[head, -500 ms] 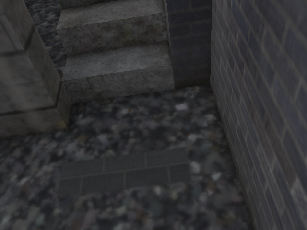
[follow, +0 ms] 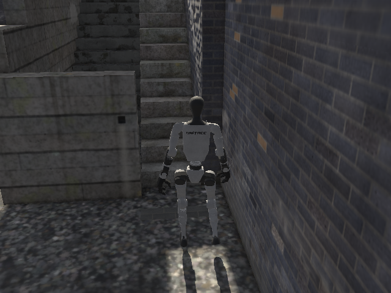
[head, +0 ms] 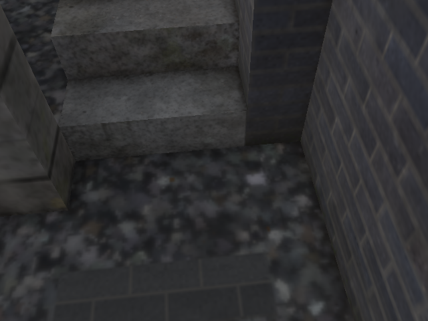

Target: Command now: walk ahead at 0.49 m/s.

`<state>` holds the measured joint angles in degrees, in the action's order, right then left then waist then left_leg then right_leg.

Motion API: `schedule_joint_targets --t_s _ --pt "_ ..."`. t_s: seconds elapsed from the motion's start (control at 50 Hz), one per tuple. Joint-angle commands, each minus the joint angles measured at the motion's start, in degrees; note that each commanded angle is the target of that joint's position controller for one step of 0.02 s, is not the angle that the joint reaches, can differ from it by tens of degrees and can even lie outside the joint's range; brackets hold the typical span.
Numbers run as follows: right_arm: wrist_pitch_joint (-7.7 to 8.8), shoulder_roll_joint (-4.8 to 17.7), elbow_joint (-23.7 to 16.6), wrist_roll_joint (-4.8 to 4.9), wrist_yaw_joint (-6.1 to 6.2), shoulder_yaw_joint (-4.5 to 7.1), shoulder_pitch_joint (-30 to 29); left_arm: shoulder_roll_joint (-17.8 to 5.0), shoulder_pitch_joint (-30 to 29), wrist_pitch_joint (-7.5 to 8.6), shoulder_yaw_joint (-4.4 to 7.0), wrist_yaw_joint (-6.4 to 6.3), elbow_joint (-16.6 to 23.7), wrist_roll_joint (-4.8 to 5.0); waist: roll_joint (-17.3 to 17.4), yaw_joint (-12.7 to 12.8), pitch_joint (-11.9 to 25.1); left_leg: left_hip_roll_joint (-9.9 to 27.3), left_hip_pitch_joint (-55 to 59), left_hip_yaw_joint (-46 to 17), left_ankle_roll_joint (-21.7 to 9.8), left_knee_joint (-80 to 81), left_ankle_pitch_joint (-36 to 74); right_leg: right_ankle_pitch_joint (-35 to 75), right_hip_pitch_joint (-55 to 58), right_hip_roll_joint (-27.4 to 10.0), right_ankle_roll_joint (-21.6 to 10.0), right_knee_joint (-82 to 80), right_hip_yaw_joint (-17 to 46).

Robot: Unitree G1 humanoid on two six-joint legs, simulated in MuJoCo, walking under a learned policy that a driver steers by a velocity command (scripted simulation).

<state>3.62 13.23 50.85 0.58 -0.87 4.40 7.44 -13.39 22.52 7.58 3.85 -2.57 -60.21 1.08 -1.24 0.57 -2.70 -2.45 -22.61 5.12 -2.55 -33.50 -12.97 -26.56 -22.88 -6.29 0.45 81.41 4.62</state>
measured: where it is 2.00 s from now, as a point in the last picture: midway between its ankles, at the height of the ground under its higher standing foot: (163, 205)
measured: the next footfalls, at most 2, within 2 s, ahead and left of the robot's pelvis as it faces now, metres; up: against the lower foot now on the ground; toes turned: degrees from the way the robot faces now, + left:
right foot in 0.32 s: +0.36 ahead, -0.06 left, +0.00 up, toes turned -2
left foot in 0.78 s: +0.62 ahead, +0.26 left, +0.00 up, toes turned +9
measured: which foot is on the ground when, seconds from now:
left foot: down 0.00-0.32, up 0.34-0.76, down 0.78-1.00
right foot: up 0.00-0.30, down 0.32-0.78, up 0.80-1.00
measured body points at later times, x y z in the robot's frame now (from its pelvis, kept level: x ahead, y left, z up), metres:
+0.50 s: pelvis +0.30 +0.04 +0.02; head +0.33 +0.03 +0.47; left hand +0.34 +0.32 -0.10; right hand +0.38 -0.23 -0.12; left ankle +0.24 +0.20 -0.62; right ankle +0.32 -0.06 -0.72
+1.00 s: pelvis +0.58 +0.21 +0.02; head +0.62 +0.24 +0.47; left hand +0.66 +0.48 -0.11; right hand +0.67 -0.05 -0.10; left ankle +0.58 +0.25 -0.72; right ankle +0.64 +0.04 -0.65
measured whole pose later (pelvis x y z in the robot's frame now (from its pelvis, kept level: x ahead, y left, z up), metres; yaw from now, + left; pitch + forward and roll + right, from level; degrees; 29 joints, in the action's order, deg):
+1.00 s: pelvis +0.58 +0.21 +0.02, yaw +15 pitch +1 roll -2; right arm 4.4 14.0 51.7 -0.1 0.4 2.8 19.3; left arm -14.9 7.1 3.4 1.2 0.8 -47.8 -2.9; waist -1.6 -1.5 -4.1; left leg -6.7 -11.8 -3.2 -6.8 -18.8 -7.6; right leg -13.0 -29.8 -4.0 -0.2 55.3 1.2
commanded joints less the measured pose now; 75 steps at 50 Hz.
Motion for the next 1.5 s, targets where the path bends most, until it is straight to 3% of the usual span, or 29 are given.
schedule_joint_targets --t_s 0.02,0.14,0.24,0.32,0.34,0.36,0.4,0.44,0.5,0.52,0.66,0.76,0.78,0.8,0.82,0.86,0.88,0.98,1.08,1.1,1.12,1.16,1.22,1.34,1.36,1.38,1.4,1.44,1.5 --pt "1.69 2.36 1.57 0.54 -0.11 0.45 4.00 -0.33 3.62 -2.19 0.13 -0.50 3.43 -0.78 5.48 0.86 5.26 15.37 12.25 -17.42 -11.57 19.59 21.05 4.13 -11.06 -3.91 -2.17 -1.28 0.07" --pt "2.01 6.50 4.69 0.85 1.86 1.12 6.56 -1.81 -8.94 -2.53 -1.27 0.40 9.59 -2.28 4.34 1.00 -3.21 7.53 -0.76 -7.03 -11.24 26.31 11.76 22.82 -1.60 0.38 0.14 -34.84 -6.53" --pt "2.30 10.07 6.25 1.90 1.47 2.06 13.59 -6.05 -17.95 -2.01 -2.66 1.22 11.83 -1.07 2.18 -2.22 -5.55 12.71 15.03 -12.86 -11.49 26.17 10.39 21.74 -6.62 1.48 -0.82 -46.51 -5.97" --pt "0.47 10.56 4.89 -0.18 1.02 1.50 12.81 -11.95 -2.81 -1.18 -0.02 1.52 8.42 -1.60 2.05 6.41 7.53 8.69 22.70 -7.39 -6.48 -1.02 41.87 20.99 12.45 5.12 -5.95 -52.07 -8.05" --pt "0.70 7.66 3.37 -0.03 0.90 0.53 15.96 -17.33 6.89 -1.60 1.87 1.39 6.26 -2.78 -7.52 7.11 15.71 2.23 8.51 -4.84 -2.43 -22.13 28.23 13.73 28.87 -5.84 -12.78 -54.78 11.32" --pt "2.14 3.82 4.00 1.07 0.50 -0.72 19.26 -16.98 9.80 -1.42 1.73 2.05 4.74 -3.48 -16.66 6.04 19.45 -5.91 -5.16 -12.36 -1.31 -36.90 -15.09 5.84 38.01 -16.01 -20.02 -64.86 37.39" --pt "3.85 9.16 2.33 4.07 0.59 -0.05 14.05 -11.42 -1.40 0.00 0.17 2.43 7.10 -1.00 -7.81 3.06 6.21 -0.15 -15.98 -17.44 -2.52 -44.47 -12.37 0.51 29.93 -15.48 -15.60 -69.07 31.12" --pt "3.19 10.14 1.70 2.10 1.62 0.60 9.81 -9.53 -8.26 0.58 -0.25 2.36 8.58 -1.54 -0.22 0.53 0.63 4.46 -14.61 -15.42 -1.28 -37.78 -3.68 17.48 20.93 -11.51 -12.53 -69.97 18.02" --pt "0.89 6.23 1.42 1.79 1.51 0.42 9.30 -9.57 -5.38 -0.16 -0.48 1.57 6.91 -2.21 -0.40 -0.50 -0.21 6.44 -12.02 -13.52 1.36 -28.83 -1.26 25.21 18.17 -9.21 -11.31 -72.65 8.43" --pt "0.30 3.15 0.14 -4.78 -0.28 -1.20 7.92 -8.67 -1.83 -0.82 -0.31 0.76 5.94 -2.53 0.27 0.25 -1.87 4.05 -11.73 -8.22 1.22 -27.19 -0.61 28.58 15.42 -7.25 -10.56 -73.08 3.06" --pt "-0.48 4.15 -6.78 -3.79 -3.04 -1.97 -2.25 -11.27 -3.96 1.80 1.18 2.51 6.94 -0.61 -8.27 -0.68 -1.13 6.36 -1.47 -3.17 -0.72 -4.55 12.23 20.99 13.13 -7.76 -6.54 -77.32 -9.58" --pt "0.14 8.00 -5.62 -4.31 -2.98 -0.63 4.39 -11.39 -2.14 -1.60 0.82 2.14 6.71 -1.41 -4.67 -4.90 2.19 1.23 6.10 -1.28 -6.14 2.68 0.54 37.86 20.46 -8.37 -4.61 -55.52 -15.23" --pt "0.95 9.75 -1.82 -4.86 -2.09 0.58 16.51 -10.27 -2.10 -2.24 0.31 2.09 7.78 -2.07 0.55 -9.66 8.54 0.77 18.99 -4.34 -6.92 4.38 -1.17 33.92 14.62 -4.62 -3.63 -38.78 -16.49" --pt "1.26 17.33 -1.42 -6.03 -0.62 2.08 20.23 -4.15 1.19 -2.10 -1.23 3.07 12.80 -0.94 23.17 -6.28 14.87 16.70 36.10 -31.76 -12.18 10.72 -10.94 -0.18 -7.54 2.76 -1.37 -16.81 -15.44" --pt "0.90 19.97 -1.32 -3.28 0.29 3.33 20.92 -7.46 4.26 -1.08 -0.55 3.24 13.04 -1.63 24.67 -4.64 21.16 20.90 41.24 -53.31 -13.39 21.93 -11.22 -6.07 -15.88 7.66 -1.79 -8.45 -3.53" --pt "0.74 13.81 -2.88 -2.84 0.63 2.05 15.02 -9.31 -6.08 -0.76 -0.52 2.97 13.56 -1.19 6.74 -4.36 11.38 17.74 33.18 -35.23 -10.34 17.30 9.43 7.72 -17.86 1.66 -3.68 -11.26 -1.40" --pt "0.69 11.76 -2.63 -2.09 1.01 1.49 12.96 -7.44 -7.05 -0.90 -1.18 2.99 12.80 -2.87 4.31 -2.41 7.88 15.14 26.01 -29.58 -9.14 17.16 17.17 10.98 -14.48 0.08 -3.75 -15.23 -1.06" --pt "1.88 9.03 -1.07 0.42 1.88 0.26 13.69 -5.48 -11.61 -4.93 -1.64 3.45 13.95 -4.91 4.22 0.04 4.29 9.79 17.40 -20.72 -5.12 19.97 35.05 15.69 -8.17 2.68 0.33 -27.20 -3.39" --pt "2.20 10.77 2.49 0.31 2.16 0.31 18.96 -4.72 -23.01 -5.21 -2.28 2.75 17.66 -3.40 5.78 -2.98 0.67 7.89 17.52 -21.30 -2.80 20.47 32.37 24.86 -11.82 5.16 2.71 -37.96 -4.69" --pt "2.59 12.45 0.17 -0.69 2.72 0.68 19.60 -7.02 -19.45 -5.99 -1.83 3.52 15.17 -3.95 -1.37 -4.70 -0.39 12.26 23.08 -24.90 -0.31 17.28 44.51 25.55 -17.37 5.44 2.04 -38.45 -4.77" --pt "0.82 10.32 4.56 0.77 2.76 -0.14 20.34 -5.11 -22.08 -5.08 -2.19 2.49 17.79 -2.32 9.61 -2.24 2.49 4.45 19.77 -16.65 -1.19 12.94 48.27 26.04 -9.23 5.97 0.97 -40.37 -4.93" --pt "2.04 8.86 2.49 -1.94 4.24 -0.78 24.61 -2.80 -19.04 -6.94 -3.05 1.87 15.08 -3.66 6.63 -4.63 5.56 10.87 25.96 -23.39 -0.61 8.66 64.39 24.14 -13.92 8.59 0.40 -32.49 -4.71" --pt "1.76 7.90 1.89 -2.34 5.75 -1.56 23.61 -4.75 -20.00 -7.42 -2.78 2.05 14.55 -4.63 3.04 -4.61 4.90 12.03 29.96 -23.56 -0.73 9.26 62.86 20.88 -18.51 6.69 -0.01 -30.77 -4.04" --pt "1.93 8.78 -1.99 -2.98 7.09 -1.32 10.65 -9.19 -0.91 -7.58 -1.44 0.62 5.83 -1.15 8.00 3.96 6.00 11.95 23.52 -17.82 4.04 -4.93 86.71 21.11 7.83 11.28 -6.63 -50.35 -5.73" --pt "2.08 10.14 -3.50 -1.63 6.63 -0.77 5.59 -9.44 6.30 -6.98 -0.88 0.44 3.51 -0.63 3.81 9.34 5.54 7.70 18.76 -15.33 4.25 -21.53 76.02 30.57 14.96 10.87 -9.96 -60.32 -5.21" --pt "2.58 8.98 -6.62 -1.00 6.07 -0.47 -3.22 -5.04 16.97 -6.37 -2.03 -0.03 -0.16 0.62 -9.16 16.04 7.31 -4.47 0.79 -7.99 6.69 -53.29 19.93 60.04 29.68 3.94 -16.85 -66.76 2.54" --pt "2.70 2.80 -9.20 -3.03 4.91 -2.07 5.25 -5.19 7.97 -5.80 -3.21 -0.06 0.80 1.78 -12.00 1.85 4.48 -7.35 -12.16 -7.57 7.84 -62.85 -20.33 94.25 27.24 -5.75 -23.11 -57.94 14.79" --pt "0.64 2.60 -7.43 -4.80 4.07 -2.62 11.79 -3.77 0.95 -5.68 -2.47 0.05 4.44 -0.76 2.24 -3.17 3.70 -2.24 -14.00 -10.88 5.49 -60.01 -18.97 68.87 19.43 -7.55 -25.79 -61.47 16.31" --pt "-1.47 2.18 -10.54 -4.29 2.82 -3.35 6.55 -2.79 0.75 -6.62 -2.81 -1.22 8.31 -2.21 3.67 -2.88 2.99 0.20 -15.58 -7.44 5.83 -58.15 -11.51 46.33 7.06 -1.51 -23.34 -64.43 15.74"
Keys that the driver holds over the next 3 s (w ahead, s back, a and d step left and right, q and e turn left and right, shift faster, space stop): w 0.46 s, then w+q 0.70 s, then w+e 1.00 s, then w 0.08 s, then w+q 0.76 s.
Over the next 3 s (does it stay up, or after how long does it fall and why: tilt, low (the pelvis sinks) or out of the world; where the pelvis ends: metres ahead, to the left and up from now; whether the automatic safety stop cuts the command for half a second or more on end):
stays up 0.76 0.20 0.01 its command is cut before an obstacle after 1.1 s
